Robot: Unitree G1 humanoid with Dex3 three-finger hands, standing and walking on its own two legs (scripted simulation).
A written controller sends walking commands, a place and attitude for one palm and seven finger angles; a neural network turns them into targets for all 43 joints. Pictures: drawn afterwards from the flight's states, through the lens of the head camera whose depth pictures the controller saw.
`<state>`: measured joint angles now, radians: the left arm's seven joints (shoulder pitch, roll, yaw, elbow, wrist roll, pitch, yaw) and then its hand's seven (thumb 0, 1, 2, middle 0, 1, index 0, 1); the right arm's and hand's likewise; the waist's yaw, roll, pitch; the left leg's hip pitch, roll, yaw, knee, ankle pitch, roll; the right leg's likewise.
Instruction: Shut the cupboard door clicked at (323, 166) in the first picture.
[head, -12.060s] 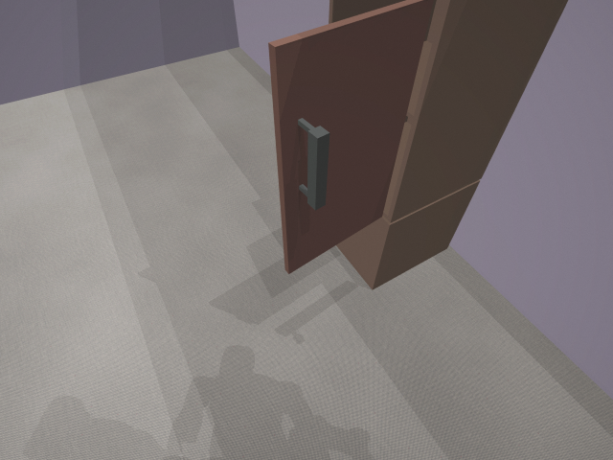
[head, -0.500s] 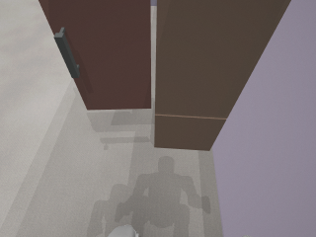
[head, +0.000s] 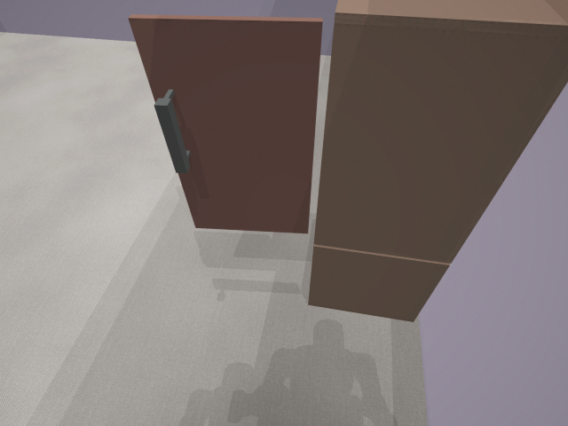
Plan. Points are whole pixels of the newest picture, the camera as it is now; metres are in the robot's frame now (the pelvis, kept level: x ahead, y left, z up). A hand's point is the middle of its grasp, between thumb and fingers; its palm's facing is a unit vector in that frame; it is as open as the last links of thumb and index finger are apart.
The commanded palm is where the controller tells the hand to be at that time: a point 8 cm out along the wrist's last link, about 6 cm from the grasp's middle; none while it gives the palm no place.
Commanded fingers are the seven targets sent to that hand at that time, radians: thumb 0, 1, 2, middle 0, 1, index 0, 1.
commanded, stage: take the last steps up to it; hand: left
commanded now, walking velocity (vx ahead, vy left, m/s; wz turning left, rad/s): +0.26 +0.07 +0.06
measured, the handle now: (176, 132) +0.67 +0.29 +0.03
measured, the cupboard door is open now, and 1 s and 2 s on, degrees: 96 96 96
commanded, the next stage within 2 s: come to a stop and stand still in 0.30 s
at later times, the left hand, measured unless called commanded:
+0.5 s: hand (151, 406) +0.18 +0.24 -0.17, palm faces +0.05 -0.98 -0.18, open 7.4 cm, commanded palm none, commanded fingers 0.00 0.90 0.90 -0.20 -0.30 -0.20 -0.30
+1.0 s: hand (164, 365) +0.25 +0.24 -0.17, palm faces +0.06 -0.97 -0.22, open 7.3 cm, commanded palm none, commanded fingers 0.00 0.90 0.90 -0.20 -0.30 -0.20 -0.30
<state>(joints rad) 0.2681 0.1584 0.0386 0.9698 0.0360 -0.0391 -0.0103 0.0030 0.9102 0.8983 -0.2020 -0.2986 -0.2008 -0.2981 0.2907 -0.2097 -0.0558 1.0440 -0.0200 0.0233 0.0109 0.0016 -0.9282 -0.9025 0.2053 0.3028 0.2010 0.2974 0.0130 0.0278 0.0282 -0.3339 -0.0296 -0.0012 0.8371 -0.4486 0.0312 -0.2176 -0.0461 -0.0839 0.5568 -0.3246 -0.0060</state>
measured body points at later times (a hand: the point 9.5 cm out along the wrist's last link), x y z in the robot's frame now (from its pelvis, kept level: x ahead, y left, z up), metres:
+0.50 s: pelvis +0.15 +0.06 +0.01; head +0.17 +0.07 +0.46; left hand +0.18 +0.29 -0.15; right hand +0.18 -0.17 -0.14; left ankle +0.17 +0.15 -0.73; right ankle +0.16 -0.06 -0.69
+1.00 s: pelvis +0.19 +0.05 +0.00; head +0.22 +0.05 +0.45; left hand +0.24 +0.29 -0.15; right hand +0.21 -0.18 -0.16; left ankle +0.17 +0.15 -0.73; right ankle +0.17 -0.06 -0.73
